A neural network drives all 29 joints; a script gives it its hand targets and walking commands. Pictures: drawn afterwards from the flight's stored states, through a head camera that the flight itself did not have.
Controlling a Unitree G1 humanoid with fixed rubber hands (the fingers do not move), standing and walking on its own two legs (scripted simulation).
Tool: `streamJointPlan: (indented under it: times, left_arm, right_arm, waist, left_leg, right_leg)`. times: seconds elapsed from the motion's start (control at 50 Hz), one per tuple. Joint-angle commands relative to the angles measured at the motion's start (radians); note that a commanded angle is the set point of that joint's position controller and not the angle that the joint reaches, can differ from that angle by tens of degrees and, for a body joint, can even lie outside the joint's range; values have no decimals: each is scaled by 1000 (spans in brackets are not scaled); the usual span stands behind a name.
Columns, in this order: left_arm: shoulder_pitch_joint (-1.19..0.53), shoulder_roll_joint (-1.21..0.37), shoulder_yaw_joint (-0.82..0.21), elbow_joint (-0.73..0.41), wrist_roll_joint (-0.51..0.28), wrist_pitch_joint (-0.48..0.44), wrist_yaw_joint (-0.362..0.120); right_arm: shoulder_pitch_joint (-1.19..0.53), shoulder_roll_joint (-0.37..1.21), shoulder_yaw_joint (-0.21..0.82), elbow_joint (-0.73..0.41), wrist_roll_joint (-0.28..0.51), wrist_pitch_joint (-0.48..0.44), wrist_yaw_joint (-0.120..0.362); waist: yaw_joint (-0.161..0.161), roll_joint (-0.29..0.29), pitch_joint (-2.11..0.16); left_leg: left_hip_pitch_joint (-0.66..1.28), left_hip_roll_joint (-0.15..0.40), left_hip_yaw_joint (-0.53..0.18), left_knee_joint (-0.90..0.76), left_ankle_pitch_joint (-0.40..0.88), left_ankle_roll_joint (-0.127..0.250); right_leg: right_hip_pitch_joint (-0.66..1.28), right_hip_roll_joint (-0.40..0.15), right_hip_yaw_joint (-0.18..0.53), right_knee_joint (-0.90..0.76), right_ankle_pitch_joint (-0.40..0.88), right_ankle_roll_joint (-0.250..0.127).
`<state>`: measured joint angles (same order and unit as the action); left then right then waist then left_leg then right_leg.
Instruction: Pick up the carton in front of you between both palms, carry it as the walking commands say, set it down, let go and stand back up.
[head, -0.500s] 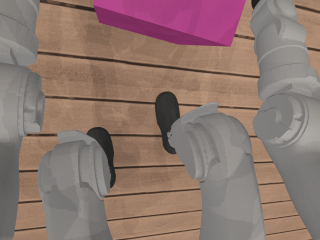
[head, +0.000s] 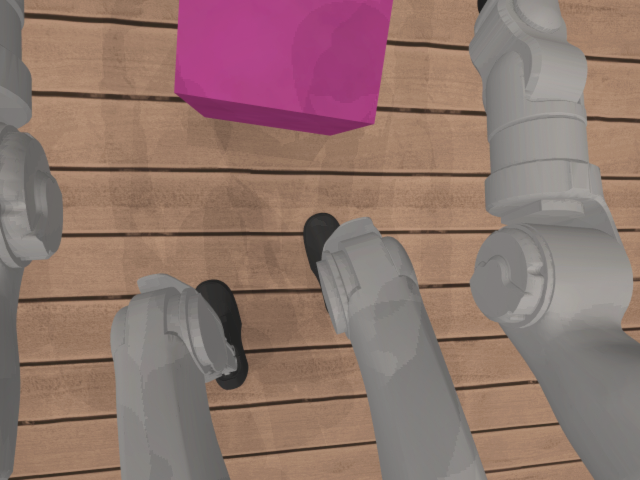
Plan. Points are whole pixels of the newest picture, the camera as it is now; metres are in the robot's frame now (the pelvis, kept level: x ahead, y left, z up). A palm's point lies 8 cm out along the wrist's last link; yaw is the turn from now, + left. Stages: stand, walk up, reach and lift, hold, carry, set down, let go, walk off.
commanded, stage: set down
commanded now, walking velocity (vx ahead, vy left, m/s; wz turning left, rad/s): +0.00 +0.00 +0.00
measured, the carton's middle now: (281, 41) +0.55 -0.10 -0.32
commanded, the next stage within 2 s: let go in 0.62 s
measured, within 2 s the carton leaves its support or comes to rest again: neither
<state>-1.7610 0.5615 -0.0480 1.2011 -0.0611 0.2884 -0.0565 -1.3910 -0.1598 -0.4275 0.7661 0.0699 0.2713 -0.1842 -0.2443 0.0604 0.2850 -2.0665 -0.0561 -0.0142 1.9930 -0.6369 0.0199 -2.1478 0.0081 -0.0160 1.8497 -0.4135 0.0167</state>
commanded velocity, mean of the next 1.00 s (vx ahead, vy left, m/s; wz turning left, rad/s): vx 0.00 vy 0.00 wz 0.00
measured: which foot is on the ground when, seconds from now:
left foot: down 0.00-1.00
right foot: down 0.00-1.00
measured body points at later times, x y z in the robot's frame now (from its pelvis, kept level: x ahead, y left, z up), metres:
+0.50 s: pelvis +0.03 +0.00 +0.13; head +0.38 -0.01 +0.42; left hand +0.67 +0.08 +0.04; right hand +0.52 -0.28 +0.03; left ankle +0.08 +0.11 -0.41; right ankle +0.15 -0.12 -0.41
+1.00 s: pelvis +0.06 -0.02 +0.25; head +0.32 -0.01 +0.62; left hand +0.53 +0.13 +0.14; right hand +0.44 -0.26 +0.15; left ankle +0.08 +0.11 -0.41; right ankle +0.15 -0.12 -0.41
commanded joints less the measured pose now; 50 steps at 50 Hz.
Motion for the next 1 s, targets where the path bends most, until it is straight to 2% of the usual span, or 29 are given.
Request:
streamJointPlan:
  times: [0.0, 0.12, 0.14, 0.24, 0.26, 0.38, 0.44, 0.58, 0.66, 0.74, 0.76, 0.8, 0.84, 0.9, 0.92, 0.98]
  left_arm:
    - [-306, 85, 23, -120, 16, -15, -5]
    - [-294, 60, 18, -220, 26, 21, 1]
    - [-288, 60, 21, -227, 28, 28, 1]
    - [-241, 26, 25, -280, 36, 50, -1]
    - [-233, 28, 35, -280, 46, 52, -3]
    - [-155, 15, 85, -270, 92, 41, -13]
    - [-119, 4, 106, -261, 108, 29, -19]
    - [-82, -37, 129, -263, 137, 12, -32]
    - [24, -64, 191, -248, 189, 5, -32]
    - [226, -135, 272, -294, 243, -15, -2]
    - [284, -171, 276, -341, 248, -24, 13]
    - [405, -212, 305, -416, 253, -45, 57]
    - [498, -276, 288, -517, 242, -65, 101]
    - [623, -345, 280, -629, 227, -83, 160]
    - [663, -350, 286, -657, 229, -88, 176]
    - [793, -385, 269, -717, 216, -101, 205]
  right_arm:
    - [-217, -102, -1, -128, -7, -11, 12]
    - [-165, -151, -32, -201, 5, 8, 23]
    - [-148, -153, -34, -199, 4, 13, 26]
    - [-93, -155, -48, -236, 4, 29, 41]
    - [-79, -142, -47, -230, 4, 32, 45]
    - [-12, -103, -66, -234, -27, 26, 60]
    - [12, -93, -72, -243, -44, 16, 68]
    - [63, -73, -90, -261, -67, 5, 88]
    - [125, -39, -77, -263, -92, 2, 110]
    - [292, -6, -58, -281, -142, -20, 157]
    - [348, -15, -58, -295, -154, -32, 173]
    - [443, -20, -17, -321, -170, -55, 206]
    - [533, -51, 8, -353, -175, -77, 238]
    - [626, -84, 76, -378, -161, -98, 280]
    - [660, -93, 102, -372, -153, -102, 292]
    - [794, -111, 158, -350, -128, -121, 314]
  waist:
    - [-79, 118, -1198]
    - [-103, 197, -1358]
    - [-109, 194, -1373]
    - [-112, 224, -1424]
    - [-104, 230, -1414]
    - [-89, 215, -1371]
    - [-83, 186, -1362]
    - [-87, 182, -1363]
    - [-58, 162, -1362]
    - [-28, 133, -1394]
    - [-30, 136, -1427]
    - [-11, 117, -1423]
    - [-7, 99, -1414]
    - [9, 72, -1313]
    - [25, 62, -1260]
    - [31, 48, -1136]
  left_leg:
    - [289, -39, 22, -272, 116, 6]
    - [564, -46, 15, -366, 253, -14]
    - [591, -47, 12, -382, 271, -16]
    - [727, -48, 11, -465, 373, -30]
    - [739, -48, 11, -483, 380, -31]
    - [758, -43, 6, -618, 406, -36]
    - [754, -44, 2, -687, 426, -35]
    - [894, -40, -13, -821, 524, -40]
    - [959, -42, -13, -896, 561, -44]
    - [1034, -48, -14, -978, 647, -51]
    - [1074, -47, -19, -992, 695, -56]
    - [1110, -48, -26, -1032, 733, -58]
    - [1177, -44, -37, -1068, 771, -58]
    - [1218, -43, -35, -1139, 661, -57]
    - [1211, -44, -31, -1166, 605, -57]
    - [1198, -44, -11, -1235, 434, -58]
  right_leg:
    - [881, 37, -66, -134, 347, 31]
    - [840, 38, -99, -241, 404, 33]
    - [844, 39, -103, -256, 417, 33]
    - [868, 43, -103, -359, 477, 35]
    - [868, 42, -98, -379, 480, 35]
    - [965, 37, -78, -498, 534, 40]
    - [1050, 35, -68, -554, 578, 44]
    - [1125, 34, -72, -694, 626, 52]
    - [1184, 37, -70, -765, 630, 55]
    - [1300, 43, -66, -824, 694, 52]
    - [1330, 44, -67, -832, 724, 47]
    - [1374, 41, -62, -855, 734, 34]
    - [1407, 38, -64, -877, 724, 23]
    - [1469, 27, -51, -936, 629, 4]
    - [1492, 22, -43, -956, 593, 0]
    - [1590, 13, -21, -1019, 509, -11]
